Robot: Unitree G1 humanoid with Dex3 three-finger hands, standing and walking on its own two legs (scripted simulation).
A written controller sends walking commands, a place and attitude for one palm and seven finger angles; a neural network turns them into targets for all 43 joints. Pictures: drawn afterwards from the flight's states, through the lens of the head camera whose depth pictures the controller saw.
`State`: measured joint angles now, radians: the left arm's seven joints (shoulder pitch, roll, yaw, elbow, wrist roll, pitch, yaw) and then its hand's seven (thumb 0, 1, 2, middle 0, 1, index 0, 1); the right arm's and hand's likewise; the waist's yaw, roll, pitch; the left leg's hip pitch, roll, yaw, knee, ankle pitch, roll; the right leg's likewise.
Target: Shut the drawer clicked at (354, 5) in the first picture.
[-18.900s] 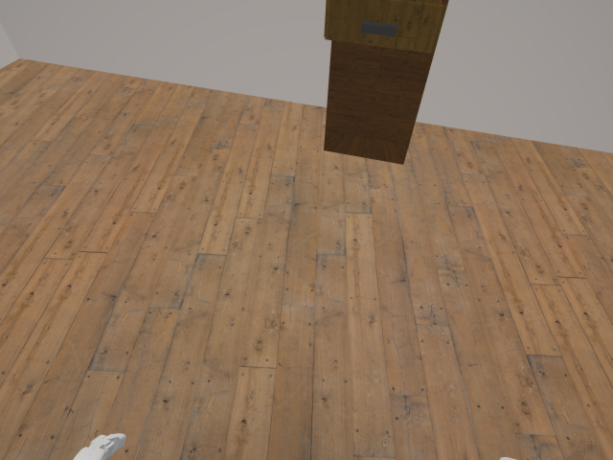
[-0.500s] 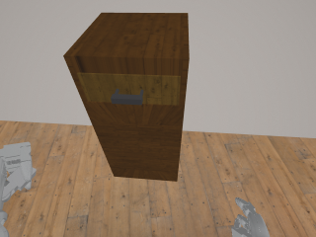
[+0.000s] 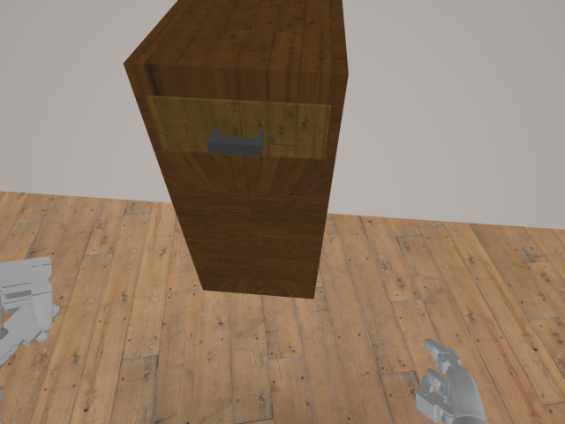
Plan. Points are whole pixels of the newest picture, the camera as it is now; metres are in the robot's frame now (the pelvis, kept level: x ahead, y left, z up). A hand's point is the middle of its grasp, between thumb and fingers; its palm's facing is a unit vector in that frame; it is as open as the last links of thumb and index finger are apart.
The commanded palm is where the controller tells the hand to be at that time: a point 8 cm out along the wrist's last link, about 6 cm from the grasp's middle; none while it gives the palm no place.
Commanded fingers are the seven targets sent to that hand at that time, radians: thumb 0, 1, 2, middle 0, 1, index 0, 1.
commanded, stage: step back with the hand held close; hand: left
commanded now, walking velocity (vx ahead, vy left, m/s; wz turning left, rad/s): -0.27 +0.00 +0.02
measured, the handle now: (237, 138) +0.67 +0.15 +0.02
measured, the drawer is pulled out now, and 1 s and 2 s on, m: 0.00 0.00 0.00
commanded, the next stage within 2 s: stop stepping back and stand still in 0.52 s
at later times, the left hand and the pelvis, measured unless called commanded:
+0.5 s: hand (55, 373) +0.14 +0.22 +0.15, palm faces +0.23 -0.82 -0.53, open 3.2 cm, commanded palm +0.05 +0.27 +0.19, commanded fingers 0.00 0.90 0.90 -1.40 -1.60 -1.40 -1.60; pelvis -0.09 -0.01 +0.00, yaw -3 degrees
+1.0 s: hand out of the picture -0.04 +0.22 +0.17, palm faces +0.33 -0.86 -0.39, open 3.3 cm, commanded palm -0.09 +0.27 +0.19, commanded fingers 0.00 0.90 0.90 -1.40 -1.60 -1.40 -1.60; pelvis -0.23 -0.01 +0.01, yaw -1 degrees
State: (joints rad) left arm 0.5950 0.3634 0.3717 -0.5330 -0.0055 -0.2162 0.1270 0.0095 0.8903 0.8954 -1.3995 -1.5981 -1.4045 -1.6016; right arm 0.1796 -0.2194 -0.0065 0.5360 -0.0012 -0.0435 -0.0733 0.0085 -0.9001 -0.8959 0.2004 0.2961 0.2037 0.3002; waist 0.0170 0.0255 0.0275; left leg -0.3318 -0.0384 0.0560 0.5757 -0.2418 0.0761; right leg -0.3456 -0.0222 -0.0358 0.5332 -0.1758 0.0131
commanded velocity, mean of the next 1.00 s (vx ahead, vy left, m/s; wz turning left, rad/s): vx -0.13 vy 0.00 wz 0.00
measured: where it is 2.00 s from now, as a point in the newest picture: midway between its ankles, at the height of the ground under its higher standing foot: outside the picture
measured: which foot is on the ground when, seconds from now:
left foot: down 0.00-0.58, up 0.60-0.72, down 0.74-0.94, up 0.96-1.00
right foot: down 0.00-0.16, up 0.18-0.36, down 0.38-1.00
